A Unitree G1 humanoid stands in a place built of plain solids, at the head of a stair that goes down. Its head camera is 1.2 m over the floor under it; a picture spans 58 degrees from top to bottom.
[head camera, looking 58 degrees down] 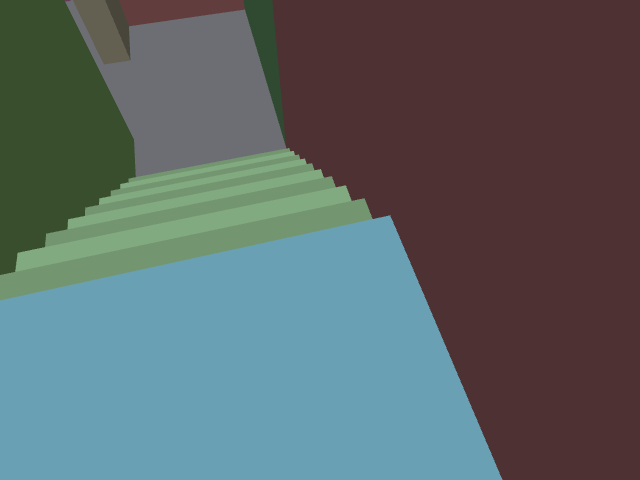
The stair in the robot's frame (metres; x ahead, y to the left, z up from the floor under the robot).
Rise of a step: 0.20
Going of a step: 0.23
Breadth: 1.45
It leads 15 degrees to the left of straight ahead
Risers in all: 10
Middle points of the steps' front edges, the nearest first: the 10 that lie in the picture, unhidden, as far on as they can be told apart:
0.67 0.46 0.00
0.89 0.52 -0.19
1.11 0.58 -0.39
1.34 0.64 -0.58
1.56 0.70 -0.78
1.78 0.75 -0.97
2.00 0.81 -1.17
2.23 0.87 -1.36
2.45 0.93 -1.56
2.67 0.99 -1.75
